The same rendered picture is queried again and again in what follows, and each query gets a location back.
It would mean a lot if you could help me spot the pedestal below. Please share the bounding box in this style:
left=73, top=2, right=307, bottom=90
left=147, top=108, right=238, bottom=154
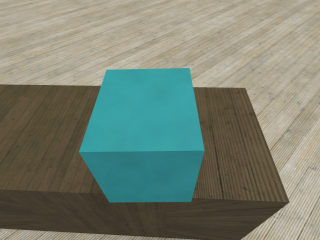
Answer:
left=0, top=84, right=290, bottom=240

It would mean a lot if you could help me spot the carton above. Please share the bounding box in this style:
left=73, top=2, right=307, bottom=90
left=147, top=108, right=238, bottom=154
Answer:
left=79, top=68, right=205, bottom=203

